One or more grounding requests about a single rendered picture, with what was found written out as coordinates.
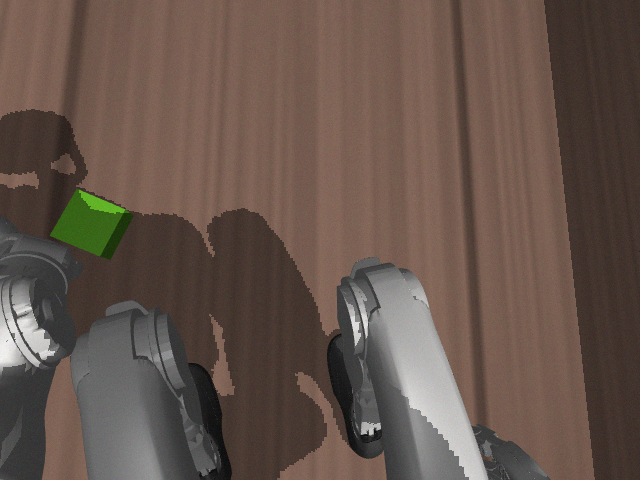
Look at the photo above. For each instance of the left robot foot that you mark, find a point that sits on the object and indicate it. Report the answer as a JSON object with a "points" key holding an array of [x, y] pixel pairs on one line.
{"points": [[212, 419]]}

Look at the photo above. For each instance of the right robot hand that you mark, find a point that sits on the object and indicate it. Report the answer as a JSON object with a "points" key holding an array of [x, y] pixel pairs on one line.
{"points": [[509, 461]]}

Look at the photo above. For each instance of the right robot foot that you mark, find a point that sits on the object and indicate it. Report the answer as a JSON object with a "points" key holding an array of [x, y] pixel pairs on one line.
{"points": [[363, 445]]}

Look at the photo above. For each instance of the left robot arm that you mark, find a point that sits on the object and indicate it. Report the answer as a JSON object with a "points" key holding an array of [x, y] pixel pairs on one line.
{"points": [[36, 332]]}

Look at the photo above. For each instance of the left robot hand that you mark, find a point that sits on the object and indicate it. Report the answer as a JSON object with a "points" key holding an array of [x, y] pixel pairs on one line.
{"points": [[7, 227]]}

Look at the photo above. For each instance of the small box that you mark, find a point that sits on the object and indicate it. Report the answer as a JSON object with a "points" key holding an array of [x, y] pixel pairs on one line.
{"points": [[92, 224]]}

